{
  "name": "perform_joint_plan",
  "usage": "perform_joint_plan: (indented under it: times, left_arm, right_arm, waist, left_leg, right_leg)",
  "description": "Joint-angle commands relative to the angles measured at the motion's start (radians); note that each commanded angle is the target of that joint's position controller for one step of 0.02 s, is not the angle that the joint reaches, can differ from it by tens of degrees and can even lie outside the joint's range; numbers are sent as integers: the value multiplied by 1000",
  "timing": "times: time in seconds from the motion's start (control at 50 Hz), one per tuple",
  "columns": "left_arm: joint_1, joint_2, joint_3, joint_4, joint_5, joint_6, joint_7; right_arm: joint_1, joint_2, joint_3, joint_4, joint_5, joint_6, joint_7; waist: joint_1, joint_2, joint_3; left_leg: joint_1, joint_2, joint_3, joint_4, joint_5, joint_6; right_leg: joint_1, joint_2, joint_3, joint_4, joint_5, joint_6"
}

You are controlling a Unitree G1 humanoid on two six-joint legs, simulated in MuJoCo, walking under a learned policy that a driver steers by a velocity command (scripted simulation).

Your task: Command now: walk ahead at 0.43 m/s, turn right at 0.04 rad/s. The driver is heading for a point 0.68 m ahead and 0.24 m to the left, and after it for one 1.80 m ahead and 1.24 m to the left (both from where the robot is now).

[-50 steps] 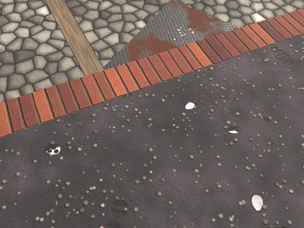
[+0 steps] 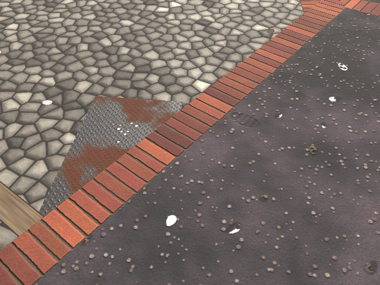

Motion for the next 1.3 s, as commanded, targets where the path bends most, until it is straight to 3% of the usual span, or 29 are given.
perform_joint_plan:
  times: [0.02,0.08,0.16,0.2,0.22,0.24,0.28,0.34,0.54,0.6,0.64,0.66,0.68,0.7,0.72,0.74,0.76,0.84,0.9,0.98,1.06,1.08,1.1,1.12,1.14,1.16,1.2,1.22,1.3]
  left_arm:
    - [33,191,64,-24,-1,-36,-1]
    - [-22,195,75,-32,-13,-71,-5]
    - [-39,217,87,-29,-8,-78,-14]
    - [-55,171,70,-36,17,-84,-20]
    - [-89,45,34,-107,1,-99,-28]
    - [-120,73,39,-121,0,-102,-31]
    - [-112,140,50,-108,12,-102,-50]
    - [-104,113,41,-101,37,-73,-75]
    - [-458,54,-1,-249,8,-58,-87]
    - [-417,71,5,-251,4,-60,-68]
    - [-205,134,32,-206,4,-63,-41]
    - [26,172,53,-137,1,-67,-24]
    - [215,247,80,-91,22,-71,-3]
    - [215,322,102,-92,64,-79,0]
    - [170,271,99,-98,39,-78,-16]
    - [59,205,88,-96,36,-84,-19]
    - [12,143,77,-92,30,-95,-23]
    - [25,60,56,-29,1,-126,-20]
    - [15,41,48,-19,-6,-145,-20]
    - [30,82,50,-29,-21,-154,-1]
    - [14,185,81,-66,-50,-123,29]
    - [-29,191,88,-87,-49,-107,28]
    - [-74,164,91,-88,-61,-88,19]
    - [-9,57,70,-121,-29,-77,10]
    - [127,55,61,-176,-19,-67,24]
    - [123,79,49,-190,-4,-63,32]
    - [-4,120,58,-206,25,-46,31]
    - [-22,124,61,-218,30,-28,33]
    - [-82,83,46,-258,21,29,36]
  right_arm:
    - [-141,-117,-36,-105,-7,-43,13]
    - [-140,-103,-38,-108,2,-58,31]
    - [-60,-102,-46,-99,6,-56,25]
    - [247,-167,-77,-4,-5,-80,0]
    - [395,-304,-105,18,-31,-92,-12]
    - [304,-215,-76,5,-32,-92,-3]
    - [117,-173,-69,-52,-13,-97,5]
    - [113,-125,-47,-35,-3,-117,0]
    - [261,-92,-36,61,19,-154,-14]
    - [246,-126,-37,81,13,-151,-16]
    - [239,-174,-48,98,-7,-134,-30]
    - [198,-199,-56,94,-12,-119,-37]
    - [187,-143,-46,69,-17,-118,-35]
    - [297,49,-8,24,23,-126,-9]
    - [240,-67,-33,17,44,-133,-10]
    - [123,-97,-45,-12,43,-128,-15]
    - [90,-81,-39,-13,33,-125,-9]
    - [60,-2,-33,-40,0,-61,26]
    - [-57,26,-23,-99,-2,-38,29]
    - [-162,29,-10,-133,0,-54,50]
    - [92,-58,-45,-76,-24,-47,37]
    - [251,-110,-73,-36,-26,-49,19]
    - [299,-152,-98,-19,-13,-58,-6]
    - [207,-249,-119,-30,4,-54,-21]
    - [179,-317,-130,-79,-8,-51,-10]
    - [74,-286,-136,-145,6,-36,-15]
    - [-26,-152,-99,-162,22,-17,-30]
    - [-23,-130,-93,-161,21,-22,-32]
    - [1,-175,-106,-171,7,-35,-27]
  waist:
    - [38,-96,178]
    - [8,-126,104]
    - [-39,-97,138]
    - [-183,83,36]
    - [-221,410,-55]
    - [-143,264,7]
    - [-50,25,52]
    - [-9,71,77]
    - [-53,29,215]
    - [-12,64,139]
    - [100,122,-9]
    - [207,114,-116]
    - [261,46,-230]
    - [117,-248,-342]
    - [132,-198,-356]
    - [91,-128,-150]
    - [68,-32,-62]
    - [-26,-69,73]
    - [-58,-58,170]
    - [-43,-33,156]
    - [-151,-121,-30]
    - [-225,-124,-108]
    - [-267,-33,-95]
    - [-141,180,-5]
    - [-60,91,-264]
    - [-52,2,-328]
    - [1,-136,-94]
    - [15,-125,-46]
    - [19,-109,-87]
  left_leg:
    - [-391,84,-23,162,16,-12]
    - [-203,78,13,44,68,-24]
    - [141,45,104,-129,83,4]
    - [506,41,47,-197,-52,30]
    - [641,340,-484,-444,-539,117]
    - [531,402,-810,-575,-646,146]
    - [408,349,-540,-491,-443,127]
    - [288,253,-348,-575,-281,110]
    - [335,204,-46,-746,411,141]
    - [468,221,24,-616,975,120]
    - [499,248,4,-304,1331,100]
    - [422,232,7,-39,1261,93]
    - [194,180,6,290,935,97]
    - [-205,9,-31,663,-39,80]
    - [-299,-7,-129,773,-70,112]
    - [-360,59,-106,769,56,117]
    - [-330,101,-96,715,121,115]
    - [-281,180,-85,641,147,79]
    - [-304,158,11,520,251,46]
    - [-138,38,197,75,526,46]
    - [168,-79,211,-5,460,118]
    - [317,-77,148,-23,440,151]
    - [397,-25,62,-171,556,198]
    - [477,125,-146,-39,1370,234]
    - [665,319,-474,-92,1586,419]
    - [614,365,-643,-228,1143,463]
    - [305,259,-583,-363,580,389]
    - [202,228,-530,-366,629,354]
    - [83,111,-408,-316,776,255]
  right_leg:
    - [81,-341,372,-307,-324,-183]
    - [19,-266,202,-305,-209,-131]
    - [-215,-272,135,-239,-232,-124]
    - [-395,-170,26,183,-1,-104]
    - [-627,-20,-117,643,-83,-42]
    - [-761,25,35,822,-119,-62]
    - [-757,-120,34,858,71,-60]
    - [-682,-181,-33,795,156,-2]
    - [-642,-149,-192,304,410,10]
    - [-484,-65,-238,227,332,-43]
    - [-230,2,-202,242,189,-68]
    - [8,4,-181,190,147,-75]
    - [293,-161,-7,204,-71,-83]
    - [540,-477,523,63,-518,-144]
    - [474,-494,787,-148,-662,-136]
    - [310,-453,581,-151,-534,-102]
    - [156,-429,423,-165,-334,-88]
    - [-90,-345,56,-248,-51,-11]
    - [-172,-277,-226,-229,584,30]
    - [-153,-207,-395,-127,846,54]
    - [-37,-285,-369,286,1185,93]
    - [-74,-298,-335,517,1077,96]
    - [-158,-192,-342,869,533,110]
    - [-457,-18,-318,1218,-325,137]
    - [-574,-15,-105,1359,-278,163]
    - [-607,-51,-12,1323,-195,150]
    - [-611,-108,8,1149,-159,150]
    - [-567,-126,7,1059,-136,156]
    - [-472,-142,-7,844,-56,175]
Keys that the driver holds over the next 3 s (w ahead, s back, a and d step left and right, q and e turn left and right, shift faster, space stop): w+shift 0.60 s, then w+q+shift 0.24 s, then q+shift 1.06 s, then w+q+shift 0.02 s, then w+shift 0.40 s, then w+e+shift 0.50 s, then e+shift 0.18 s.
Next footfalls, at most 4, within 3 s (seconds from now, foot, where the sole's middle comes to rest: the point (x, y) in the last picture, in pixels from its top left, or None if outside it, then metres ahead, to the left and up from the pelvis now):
0.20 left None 0.15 0.15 -0.78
0.68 right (210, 274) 0.61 -0.03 -0.78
1.10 left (163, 195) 0.96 0.16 -0.78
1.68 right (186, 169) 1.11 0.06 -0.78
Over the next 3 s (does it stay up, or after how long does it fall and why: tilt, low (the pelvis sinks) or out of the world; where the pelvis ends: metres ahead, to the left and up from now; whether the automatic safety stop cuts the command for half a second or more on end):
stays up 1.14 0.59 -0.16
